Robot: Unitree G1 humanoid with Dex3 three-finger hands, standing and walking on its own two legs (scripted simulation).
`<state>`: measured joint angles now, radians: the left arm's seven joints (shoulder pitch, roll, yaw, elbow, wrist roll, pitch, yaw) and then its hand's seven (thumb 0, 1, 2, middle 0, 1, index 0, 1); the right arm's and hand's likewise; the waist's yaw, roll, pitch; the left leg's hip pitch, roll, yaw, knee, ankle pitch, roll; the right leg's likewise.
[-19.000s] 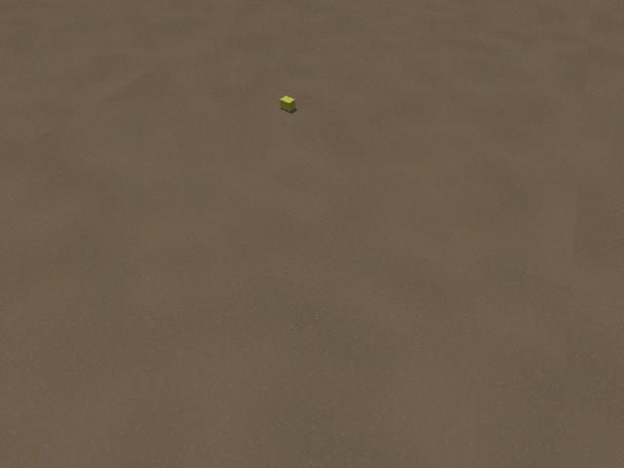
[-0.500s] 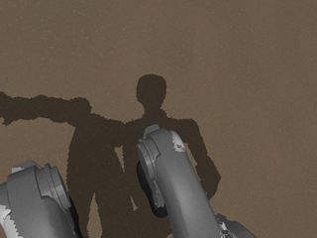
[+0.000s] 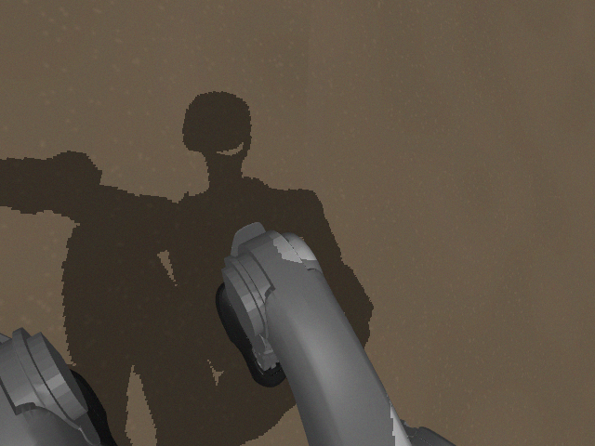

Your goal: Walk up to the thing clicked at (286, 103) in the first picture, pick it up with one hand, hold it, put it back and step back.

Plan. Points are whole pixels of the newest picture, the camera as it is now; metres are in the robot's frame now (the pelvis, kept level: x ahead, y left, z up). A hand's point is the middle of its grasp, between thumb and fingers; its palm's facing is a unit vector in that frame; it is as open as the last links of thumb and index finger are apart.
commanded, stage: rest palm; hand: left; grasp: from above
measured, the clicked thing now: out of the picture +0.43 +0.36 -0.30
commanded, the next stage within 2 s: close in 0.80 s
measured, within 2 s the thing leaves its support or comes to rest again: neither
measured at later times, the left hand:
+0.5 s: hand out of the picture +0.42 +0.35 -0.26, palm faces -0.14 -0.43 -0.89, open 14.2 cm
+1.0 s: hand out of the picture +0.43 +0.36 -0.27, palm faces -0.11 -0.42 -0.90, open 14.0 cm
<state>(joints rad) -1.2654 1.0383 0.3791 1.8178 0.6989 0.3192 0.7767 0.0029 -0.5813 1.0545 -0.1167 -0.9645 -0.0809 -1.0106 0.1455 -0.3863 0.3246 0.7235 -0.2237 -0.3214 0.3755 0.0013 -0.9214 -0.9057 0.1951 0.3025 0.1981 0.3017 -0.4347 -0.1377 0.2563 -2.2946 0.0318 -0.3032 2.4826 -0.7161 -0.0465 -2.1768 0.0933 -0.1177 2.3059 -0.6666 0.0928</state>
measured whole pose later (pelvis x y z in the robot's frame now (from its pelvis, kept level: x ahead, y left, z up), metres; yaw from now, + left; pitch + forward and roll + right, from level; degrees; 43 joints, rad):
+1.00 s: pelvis -0.01 +0.01 +0.00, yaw -2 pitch +26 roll -18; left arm -1.25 1.10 0.32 1.80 0.67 0.30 0.78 0.00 -0.53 1.03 -0.13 -0.97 -0.10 -1.01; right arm 0.11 -0.40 0.38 0.67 -0.23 -0.37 0.39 0.01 -0.93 -0.91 0.19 0.30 0.20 0.30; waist -0.44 -0.18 0.30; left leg -2.28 0.03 -0.33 2.49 -0.71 -0.02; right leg -2.12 0.08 -0.15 2.27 -0.65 0.09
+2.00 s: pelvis -0.01 +0.01 +0.01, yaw -2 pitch +27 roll -17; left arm -1.26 1.09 0.32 1.79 0.65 0.32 0.77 0.00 -0.13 0.82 -0.41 -0.77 -0.40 -0.79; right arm 0.11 -0.40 0.38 0.68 -0.22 -0.37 0.37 0.00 -0.90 -0.90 0.20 0.30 0.20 0.30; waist -0.45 -0.18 0.30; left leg -2.27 0.04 -0.33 2.48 -0.71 -0.04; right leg -2.13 0.07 -0.16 2.27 -0.65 0.09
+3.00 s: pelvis -0.01 +0.01 +0.01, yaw -2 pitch +26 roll -17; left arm -1.25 1.10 0.31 1.80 0.66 0.30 0.77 -0.01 0.14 0.61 -0.66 -0.61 -0.68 -0.62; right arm 0.11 -0.41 0.38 0.68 -0.23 -0.38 0.38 0.01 -0.90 -0.89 0.20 0.30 0.20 0.30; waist -0.45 -0.18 0.31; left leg -2.27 0.04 -0.34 2.49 -0.72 -0.03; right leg -2.12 0.07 -0.16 2.27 -0.65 0.09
